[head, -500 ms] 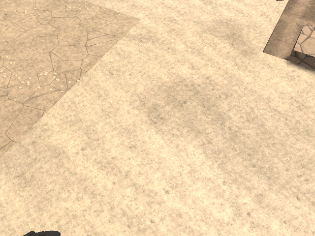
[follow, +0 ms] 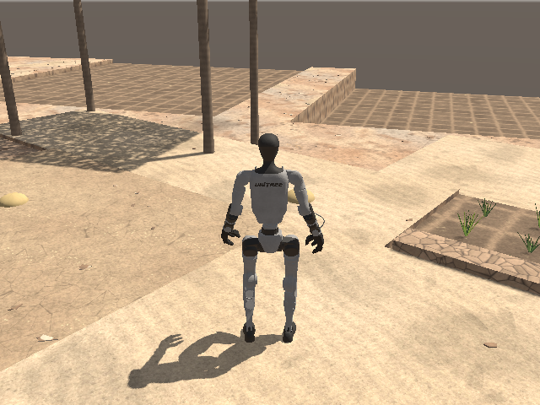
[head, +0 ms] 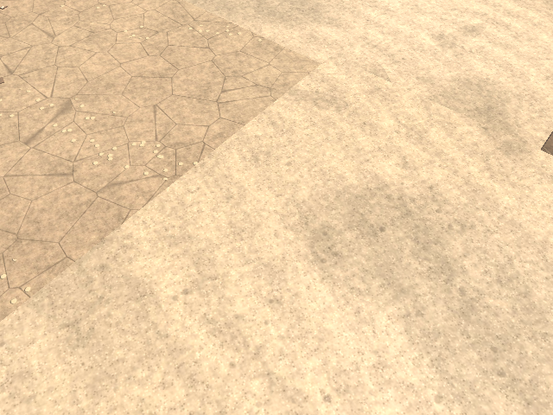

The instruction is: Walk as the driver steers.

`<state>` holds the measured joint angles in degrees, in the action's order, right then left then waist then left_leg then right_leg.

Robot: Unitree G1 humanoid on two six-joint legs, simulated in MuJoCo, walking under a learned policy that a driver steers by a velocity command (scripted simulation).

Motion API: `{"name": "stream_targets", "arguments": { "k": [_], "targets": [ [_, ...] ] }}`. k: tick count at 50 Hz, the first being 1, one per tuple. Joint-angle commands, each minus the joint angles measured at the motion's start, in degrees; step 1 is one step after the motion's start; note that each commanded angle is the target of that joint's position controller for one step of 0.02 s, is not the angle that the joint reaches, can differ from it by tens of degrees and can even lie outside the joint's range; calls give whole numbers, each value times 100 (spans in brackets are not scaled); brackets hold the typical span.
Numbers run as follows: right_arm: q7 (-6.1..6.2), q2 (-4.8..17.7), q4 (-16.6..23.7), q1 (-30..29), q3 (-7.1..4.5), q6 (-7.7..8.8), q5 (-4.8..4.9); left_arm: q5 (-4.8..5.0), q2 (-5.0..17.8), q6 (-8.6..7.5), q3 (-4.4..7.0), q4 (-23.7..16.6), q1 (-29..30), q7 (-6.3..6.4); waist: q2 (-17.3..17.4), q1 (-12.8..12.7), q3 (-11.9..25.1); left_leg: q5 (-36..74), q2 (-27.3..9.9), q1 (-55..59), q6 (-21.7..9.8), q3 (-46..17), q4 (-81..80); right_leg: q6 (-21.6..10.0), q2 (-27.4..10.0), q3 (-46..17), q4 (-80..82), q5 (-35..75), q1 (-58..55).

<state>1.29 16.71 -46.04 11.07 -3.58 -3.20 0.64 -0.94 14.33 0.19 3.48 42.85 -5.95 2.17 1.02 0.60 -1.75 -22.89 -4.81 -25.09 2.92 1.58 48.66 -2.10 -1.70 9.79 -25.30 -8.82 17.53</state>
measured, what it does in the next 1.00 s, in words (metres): steps on the spot, turning left: left foot, then right foot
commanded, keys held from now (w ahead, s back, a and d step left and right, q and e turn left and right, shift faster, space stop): q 0.74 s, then no key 0.26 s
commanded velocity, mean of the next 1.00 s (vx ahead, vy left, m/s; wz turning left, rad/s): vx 0.01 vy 0.00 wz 0.50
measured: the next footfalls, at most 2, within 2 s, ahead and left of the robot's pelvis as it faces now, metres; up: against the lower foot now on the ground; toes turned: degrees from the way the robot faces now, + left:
left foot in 0.08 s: +0.04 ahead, +0.12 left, +0.00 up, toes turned +7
right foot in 0.58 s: +0.11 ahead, -0.09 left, +0.00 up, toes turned +26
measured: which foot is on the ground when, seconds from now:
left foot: up 0.00-0.06, down 0.08-0.58, up 0.60-0.94, down 0.96-1.00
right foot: down 0.00-0.08, up 0.10-0.56, down 0.58-0.96, up 0.98-1.00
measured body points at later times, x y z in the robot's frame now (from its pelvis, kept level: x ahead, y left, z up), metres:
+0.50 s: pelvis +0.02 +0.02 +0.01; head +0.05 +0.05 +0.45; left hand +0.11 +0.34 -0.10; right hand +0.24 -0.22 -0.08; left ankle +0.00 +0.12 -0.74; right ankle +0.08 -0.12 -0.71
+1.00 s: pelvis +0.01 +0.03 +0.00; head +0.03 +0.06 +0.45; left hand -0.03 +0.34 -0.12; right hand +0.30 -0.11 -0.09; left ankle -0.05 +0.13 -0.74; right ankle +0.07 -0.11 -0.73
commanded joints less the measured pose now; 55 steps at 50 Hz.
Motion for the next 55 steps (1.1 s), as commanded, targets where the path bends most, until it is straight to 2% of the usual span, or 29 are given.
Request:
{"name": "stream_targets", "arguments": {
  "k": [1,3,4,5,6,7,9,11,16,20,24,27,28,29,30,31,32,34,36,39,43,47,48,49,50,51,52,53,55],
  "targets": [
    [-103,469,369,207,-139,60,-7,108,957,18,268,-269,254,40,-796,112,705,258,66,569,-221,191,-759,-992,-1662,-1041,665,717,-608],
    [-159,593,237,632,-210,78,-68,244,842,85,267,-130,133,47,-525,277,641,1192,302,1245,-558,199,-2066,-447,-1314,-608,-140,291,-355],
    [-95,1105,309,678,-341,94,-97,146,595,108,228,-91,-125,23,703,92,468,2451,-558,1687,-964,-1229,-2798,128,-712,-28,-1514,-705,517],
    [-47,1652,525,566,-420,117,-151,-26,494,77,182,-412,284,36,1903,88,166,3963,-1752,1943,-2009,-3052,-3001,609,246,-118,-2761,-2810,2118],
    [-92,1517,575,702,-390,249,-339,-26,652,52,227,-510,731,51,1342,405,532,3788,-1810,1755,-2429,-3174,-3133,553,300,-1036,-3803,-3060,2186],
    [-100,1389,610,427,-358,364,-316,83,758,63,278,-455,642,47,998,194,501,3512,-1472,1772,-2132,-2621,-3074,457,176,-1285,-4101,-2515,2260],
    [-28,1037,743,-140,-287,391,-38,46,871,92,349,-220,379,115,603,-58,501,3259,-1017,1818,-1554,-2031,-2910,458,42,-1374,-3977,-1675,2320],
    [38,891,802,-96,-223,352,-16,38,797,71,349,-194,308,111,547,-113,711,3746,-836,1798,-1513,-1847,-2829,537,160,-1347,-4088,-1264,2004],
    [139,1024,866,194,-295,277,10,113,601,-4,257,-254,516,85,632,60,771,3405,-697,2286,-1508,-2017,-2731,683,248,-1461,-2777,-941,1945],
    [120,1141,1009,76,-348,195,-11,140,655,-55,245,-249,551,0,804,109,649,2889,-605,1826,-1571,-2352,-2714,724,348,-1481,-1957,-1033,1298],
    [65,1131,1147,-125,-356,134,11,176,749,-154,260,-222,396,-91,896,89,714,3293,-525,1763,-1570,-2813,-2512,643,452,-1513,-1272,-1197,758],
    [85,1081,1273,-410,-338,75,110,182,796,-242,293,-115,-32,-174,868,-186,777,3174,-240,1652,-1284,-2966,-2189,468,460,-1402,192,-332,-83],
    [107,971,1320,-406,-309,63,111,151,936,-250,345,-51,-221,-177,714,-221,827,2497,-15,1279,-1042,-2846,-1972,337,149,-1526,613,341,-714],
    [94,666,1344,-149,-227,69,23,47,1315,-217,422,-91,-316,-140,-316,-56,1010,837,512,521,-726,-2205,-947,-90,-975,-2486,661,1144,-1473],
    [68,653,1476,113,-240,123,46,-104,1606,-163,458,-89,-223,-134,-1714,208,762,-1512,1396,-734,-381,-1263,59,-1107,-1980,-3775,690,2517,-1618],
    [50,1174,1389,182,-381,175,-35,-109,1320,-181,394,-208,-106,-127,-1363,95,745,-1541,901,-951,-113,-1150,1382,-1601,-2392,-3902,722,2447,-1359],
    [28,1387,1260,183,-483,159,32,-68,996,-180,300,-312,162,-92,-964,143,619,-1093,759,-900,-31,-1113,1843,-1385,-1978,-3247,672,2088,-1150],
    [39,1140,1154,196,-457,43,22,76,801,-136,227,-363,430,-32,-833,140,375,-428,677,-1066,159,-972,2180,-974,-1373,-2395,622,1575,-1060],
    [-11,838,1291,21,-356,16,72,57,882,-75,221,-314,244,35,-899,12,291,-102,614,-1081,260,-664,1960,-984,-1174,-1900,694,1775,-1062],
    [-36,603,1536,-365,-237,50,54,26,1044,-9,265,-233,-142,68,-1006,-271,483,-98,456,-970,312,-496,1016,-1125,-1298,-1774,658,1981,-1542],
    [-88,542,1575,-299,-155,72,0,113,1301,27,321,-233,-47,-61,-1161,-269,607,-180,426,118,172,-140,-306,-1137,-1385,-1563,567,2161,-1224],
    [-121,562,1335,238,-187,60,-23,277,1174,17,219,-95,-40,-135,-996,47,563,1318,638,1493,-228,91,-2622,-730,-1217,-1421,18,1583,-819],
    [-89,731,1359,269,-211,60,-46,206,938,-29,128,43,-358,-167,-592,6,675,2176,332,2253,-384,-373,-2913,-293,-1007,-1214,-300,904,-348],
    [2,1200,1475,368,-272,48,-106,-120,500,-90,-42,-62,-504,-236,949,-197,1061,4374,-1045,3117,-804,-1927,-2702,293,-470,-681,-1528,-1229,536],
    [-56,974,1502,166,-167,135,-267,-13,615,-78,-3,-187,-156,-176,1381,-21,969,4317,-1691,2271,-1820,-2438,-2787,517,-176,-914,-2071,-2747,849],
    [-115,794,1488,61,-122,246,-289,82,1000,-28,101,-159,-9,-118,955,95,741,3701,-1465,1943,-1981,-2300,-2958,610,-255,-1109,-2648,-2799,832],
    [-128,677,1384,-90,-80,328,-273,121,1020,15,137,-93,-47,-102,906,-2,602,3293,-1162,1834,-1758,-1965,-2978,624,-284,-1207,-2869,-2562,876],
    [-128,748,1358,-245,-99,370,-226,118,996,69,162,53,-191,-65,822,-62,511,3006,-946,1775,-1558,-1731,-2985,645,-285,-1224,-2912,-2334,904],
    [-95,681,1283,-425,-64,405,-164,83,950,123,172,152,-332,-41,757,-159,423,3435,-804,1521,-1480,-1472,-2952,731,-254,-1242,-2982,-1866,669]
  ]
}}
